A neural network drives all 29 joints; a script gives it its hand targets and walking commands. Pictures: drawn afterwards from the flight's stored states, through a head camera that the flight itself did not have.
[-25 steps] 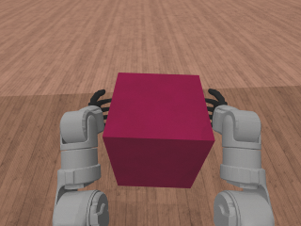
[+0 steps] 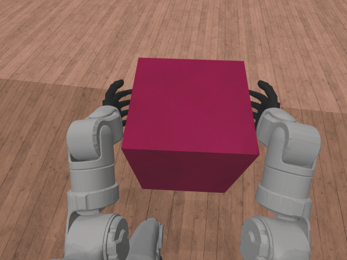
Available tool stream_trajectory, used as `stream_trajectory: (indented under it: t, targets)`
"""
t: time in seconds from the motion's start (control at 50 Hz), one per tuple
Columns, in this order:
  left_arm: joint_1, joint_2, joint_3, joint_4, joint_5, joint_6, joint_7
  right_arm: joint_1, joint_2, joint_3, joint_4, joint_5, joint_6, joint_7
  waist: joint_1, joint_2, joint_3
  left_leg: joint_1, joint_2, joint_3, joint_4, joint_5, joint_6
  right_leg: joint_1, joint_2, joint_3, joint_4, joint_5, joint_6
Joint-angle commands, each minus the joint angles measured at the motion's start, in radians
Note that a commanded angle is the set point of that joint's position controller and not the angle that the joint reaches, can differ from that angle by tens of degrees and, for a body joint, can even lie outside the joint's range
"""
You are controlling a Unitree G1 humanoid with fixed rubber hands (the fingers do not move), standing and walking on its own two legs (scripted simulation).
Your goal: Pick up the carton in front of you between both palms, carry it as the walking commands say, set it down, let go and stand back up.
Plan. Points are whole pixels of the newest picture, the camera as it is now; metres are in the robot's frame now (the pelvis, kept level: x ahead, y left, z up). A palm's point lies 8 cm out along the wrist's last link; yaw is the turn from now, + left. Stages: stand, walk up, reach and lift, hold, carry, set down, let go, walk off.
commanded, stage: carry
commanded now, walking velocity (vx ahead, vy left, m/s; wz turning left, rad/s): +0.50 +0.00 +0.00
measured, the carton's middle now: (186, 133) +0.38 +0.04 +0.08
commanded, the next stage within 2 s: none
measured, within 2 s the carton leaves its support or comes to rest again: neither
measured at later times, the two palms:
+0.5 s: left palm out of the picture +0.72 +0.11 +0.23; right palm (289, 4) +0.69 -0.18 +0.23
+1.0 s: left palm out of the picture +1.03 +0.13 +0.28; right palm out of the picture +1.03 -0.17 +0.29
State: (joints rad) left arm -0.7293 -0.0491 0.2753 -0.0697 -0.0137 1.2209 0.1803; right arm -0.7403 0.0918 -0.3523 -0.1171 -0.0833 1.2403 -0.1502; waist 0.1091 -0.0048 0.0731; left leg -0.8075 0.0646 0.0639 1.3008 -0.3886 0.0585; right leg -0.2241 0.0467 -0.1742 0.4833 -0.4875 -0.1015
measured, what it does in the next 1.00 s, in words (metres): climbs: left foot 0.06 m higher, then right foot 0.05 m higher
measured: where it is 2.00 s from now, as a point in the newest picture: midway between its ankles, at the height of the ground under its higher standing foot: (205, 85)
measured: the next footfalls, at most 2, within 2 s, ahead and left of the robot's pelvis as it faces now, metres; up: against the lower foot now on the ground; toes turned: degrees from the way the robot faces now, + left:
left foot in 0.18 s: +0.34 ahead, +0.09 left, +0.06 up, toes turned +7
right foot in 0.60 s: +0.60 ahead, -0.13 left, +0.10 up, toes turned -10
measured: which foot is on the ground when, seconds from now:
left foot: up 0.00-0.16, down 0.18-0.60, up 0.62-0.98, down 1.00-1.00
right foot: down 0.00-0.20, up 0.22-0.58, down 0.60-1.00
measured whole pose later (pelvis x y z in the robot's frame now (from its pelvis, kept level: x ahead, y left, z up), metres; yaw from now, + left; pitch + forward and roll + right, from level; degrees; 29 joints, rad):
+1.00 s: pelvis +0.67 -0.02 +0.10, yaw -1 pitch +4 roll +1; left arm -0.79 -0.04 0.29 0.00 0.01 1.28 0.20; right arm -0.79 0.05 -0.34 -0.02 -0.08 1.28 -0.15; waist 0.03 -0.02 -0.04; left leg -0.65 0.04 0.16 0.74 -0.36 0.07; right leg -0.14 -0.07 -0.13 0.50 -0.58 0.01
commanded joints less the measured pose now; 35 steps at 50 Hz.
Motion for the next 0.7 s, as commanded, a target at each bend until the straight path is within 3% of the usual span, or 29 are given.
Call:
stream_trajectory:
  t: [0.0, 0.06, 0.08, 0.1, 0.12, 0.14, 0.16, 0.18, 0.2, 0.22, 0.24, 0.26, 0.3, 0.4, 0.46, 0.52, 0.54, 0.56, 0.58, 0.6, 0.62, 0.64, 0.66, 0.68]
  targets:
    - [-0.766, -0.896, -0.692, -0.13, -0.371, 0.013, -0.136, -0.586, 0.721, 0.627, 0.012, 0.216, 0.007, 0.057, -0.035, -0.045, -0.481, -0.144, 0.004, 0.047, -0.113, 0.011, -0.005, 0.462, -0.265, 0.314, -0.14, 0.498, -0.143]
    - [-0.699, -0.837, -0.637, -0.072, -0.322, 0.044, -0.128, -0.594, 0.712, 0.645, 0.031, 0.242, 0.037, 0.058, -0.03, -0.084, -0.432, -0.1, -0.029, 0.11, -0.308, 0.014, 0.016, 0.472, -0.243, 0.239, -0.145, 0.66, -0.124]
    - [-0.687, -0.825, -0.621, -0.053, -0.307, 0.053, -0.126, -0.602, 0.718, 0.649, 0.041, 0.251, 0.045, 0.06, -0.037, -0.102, -0.427, -0.03, -0.049, 0.14, -0.375, 0.026, 0.03, 0.452, -0.24, 0.204, -0.145, 0.775, -0.111]
    - [-0.681, -0.817, -0.606, -0.035, -0.293, 0.06, -0.125, -0.611, 0.727, 0.651, 0.052, 0.261, 0.051, 0.062, -0.065, -0.119, -0.436, 0.111, -0.088, 0.183, -0.459, 0.033, 0.047, 0.398, -0.223, 0.135, -0.113, 0.983, -0.086]
    - [-0.672, -0.815, -0.591, -0.017, -0.277, 0.066, -0.125, -0.622, 0.733, 0.651, 0.065, 0.272, 0.055, 0.065, -0.114, -0.167, -0.466, 0.272, -0.153, 0.247, -0.5, 0.013, 0.055, 0.359, -0.218, 0.084, -0.024, 1.248, -0.062]
    - [-0.663, -0.812, -0.573, -0.001, -0.255, 0.069, -0.124, -0.631, 0.749, 0.655, 0.076, 0.287, 0.056, 0.068, -0.182, -0.203, -0.532, 0.474, -0.197, 0.268, -0.575, 0.013, 0.065, 0.309, -0.224, 0.028, 0.161, 1.4, -0.033]
    - [-0.666, -0.809, -0.557, 0.009, -0.231, 0.07, -0.123, -0.628, 0.766, 0.665, 0.088, 0.305, 0.053, 0.073, -0.268, -0.126, -0.635, 0.777, -0.174, 0.208, -0.695, 0.064, 0.071, 0.176, -0.197, 0.002, 0.406, 1.2, 0.01]
    - [-0.661, -0.823, -0.538, -0.001, -0.208, 0.07, -0.123, -0.643, 0.789, 0.674, 0.078, 0.33, 0.043, 0.08, -0.272, 0.099, -0.745, 1.053, 0.118, -0.352, -0.807, -0.247, 0.213, -0.151, -0.106, 0.071, 0.722, 0.71, 0.06]
    - [-0.651, -0.803, -0.528, -0.015, -0.185, 0.072, -0.122, -0.671, 0.847, 0.706, 0.077, 0.36, 0.03, 0.09, -0.251, 0.306, -0.742, 1.123, 0.248, -0.856, -1.004, -0.009, 0.343, -0.406, 0.103, 0.168, 0.996, 0.035, 0.083]
    - [-0.705, -0.823, -0.514, -0.005, -0.166, 0.061, -0.116, -0.737, 0.887, 0.72, 0.049, 0.393, 0.026, 0.1, -0.224, 0.161, -0.689, 1.128, 0.263, -0.77, -0.932, 0.191, 0.336, -0.517, 0.053, 0.277, 1.14, 0.025, 0.05]
    - [-0.674, -0.818, -0.48, 0.012, -0.135, 0.052, -0.112, -0.8, 0.949, 0.761, 0.027, 0.44, 0.015, 0.111, -0.227, 0.034, -0.629, 1.053, 0.244, -0.642, -0.851, 0.341, 0.3, -0.575, 0.006, 0.269, 1.162, 0.045, 0.035]
    - [-0.658, -0.817, -0.466, 0.02, -0.109, 0.041, -0.107, -0.856, 0.989, 0.788, 0.005, 0.481, 0.001, 0.123, -0.211, -0.034, -0.588, 0.983, 0.23, -0.542, -0.841, 0.348, 0.245, -0.598, -0.035, 0.248, 1.112, 0.043, 0.023]
    - [-0.639, -0.808, -0.451, 0.031, -0.068, 0.019, -0.1, -0.924, 1.034, 0.812, -0.019, 0.532, -0.022, 0.137, -0.173, -0.024, -0.588, 0.92, 0.2, -0.42, -0.897, 0.198, 0.179, -0.565, -0.075, 0.236, 0.971, 0.088, 0.014]
    - [-0.632, -0.766, -0.491, -0.008, -0.057, 0.008, -0.087, -0.853, 0.956, 0.776, -0.025, 0.513, -0.032, 0.13, -0.185, 0.049, -0.525, 0.928, 0.202, -0.286, -0.973, 0.192, 0.203, -0.651, -0.119, 0.153, 0.738, 0.123, 0.045]
    - [-0.634, -0.754, -0.53, -0.015, -0.09, 0.038, -0.083, -0.761, 0.876, 0.725, 0.024, 0.45, -0.002, 0.115, -0.183, 0.094, -0.484, 0.861, 0.162, -0.145, -1.011, 0.226, 0.174, -0.536, -0.118, 0.096, 0.469, 0.164, 0.061]
    - [-0.664, -0.768, -0.558, 0.007, -0.14, 0.069, -0.09, -0.691, 0.814, 0.665, 0.097, 0.383, 0.033, 0.104, -0.153, 0.163, -0.457, 0.839, 0.142, -0.037, -0.987, 0.419, 0.13, -0.379, -0.054, -0.036, 0.278, 0.15, 0.05]
    - [-0.675, -0.775, -0.563, 0.022, -0.158, 0.076, -0.094, -0.67, 0.796, 0.643, 0.118, 0.361, 0.042, 0.101, -0.124, 0.185, -0.473, 0.831, 0.138, -0.002, -0.905, 0.595, 0.107, -0.278, -0.007, -0.084, 0.239, 0.137, 0.041]
    - [-0.681, -0.788, -0.566, 0.047, -0.175, 0.079, -0.096, -0.646, 0.78, 0.621, 0.138, 0.343, 0.051, 0.098, -0.071, 0.167, -0.51, 0.792, 0.122, 0.069, -0.749, 0.765, 0.066, -0.104, 0.043, -0.13, 0.146, 0.172, 0.025]
    - [-0.671, -0.797, -0.562, 0.077, -0.193, 0.079, -0.097, -0.632, 0.764, 0.603, 0.154, 0.32, 0.058, 0.095, -0.003, 0.103, -0.595, 0.67, 0.09, 0.117, -0.53, 0.783, 0.008, 0.183, 0.04, -0.091, 0.108, 0.175, 0.001]
    - [-0.664, -0.797, -0.559, 0.088, -0.202, 0.076, -0.096, -0.629, 0.757, 0.578, 0.157, 0.3, 0.063, 0.092, 0.01, -0.083, -0.702, 0.374, 0.019, 0.084, -0.231, 0.45, -0.052, 0.451, -0.243, 0.432, -0.011, -0.141, -0.112]
    - [-0.689, -0.835, -0.573, 0.083, -0.225, 0.068, -0.1, -0.637, 0.745, 0.553, 0.152, 0.276, 0.068, 0.09, 0.006, -0.285, -0.678, 0.105, -0.139, 0.014, -0.03, -0.145, -0.064, 0.542, -0.388, 0.894, -0.196, -0.053, -0.224]
    - [-0.736, -0.882, -0.588, 0.047, -0.263, 0.064, -0.109, -0.668, 0.765, 0.545, 0.16, 0.26, 0.064, 0.087, -0.001, -0.185, -0.622, 0.002, -0.104, -0.094, 0.16, -0.142, -0.028, 0.525, -0.397, 0.871, -0.156, 0.157, -0.237]
    - [-0.804, -0.936, -0.623, 0.004, -0.309, 0.054, -0.12, -0.658, 0.783, 0.532, 0.162, 0.245, 0.057, 0.086, 0.004, -0.063, -0.591, -0.033, -0.071, -0.111, 0.223, -0.109, -0.008, 0.474, -0.381, 0.736, -0.071, 0.347, -0.218]
    - [-0.867, -0.984, -0.651, -0.04, -0.347, 0.041, -0.131, -0.659, 0.802, 0.525, 0.16, 0.235, 0.047, 0.087, -0.009, 0.012, -0.58, -0.043, -0.041, -0.111, 0.197, -0.07, 0.008, 0.425, -0.365, 0.617, -0.032, 0.437, -0.183]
